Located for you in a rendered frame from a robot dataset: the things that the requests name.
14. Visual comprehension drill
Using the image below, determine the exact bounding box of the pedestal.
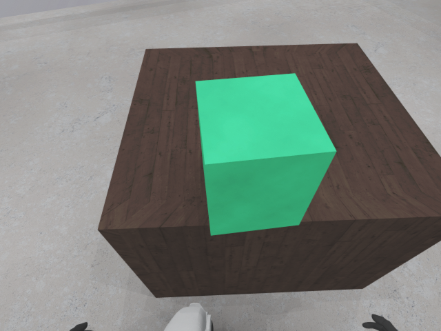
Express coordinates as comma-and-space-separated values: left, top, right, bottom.
98, 43, 441, 298

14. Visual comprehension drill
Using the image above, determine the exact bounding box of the robot left thigh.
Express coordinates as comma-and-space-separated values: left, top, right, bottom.
164, 306, 212, 331

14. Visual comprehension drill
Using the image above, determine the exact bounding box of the robot right hand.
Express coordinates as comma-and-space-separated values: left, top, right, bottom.
362, 314, 397, 331

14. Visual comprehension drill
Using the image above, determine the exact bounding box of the robot left shin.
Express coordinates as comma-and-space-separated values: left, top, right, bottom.
189, 303, 203, 309

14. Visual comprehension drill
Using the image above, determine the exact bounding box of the carton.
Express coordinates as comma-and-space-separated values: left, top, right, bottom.
196, 73, 337, 236

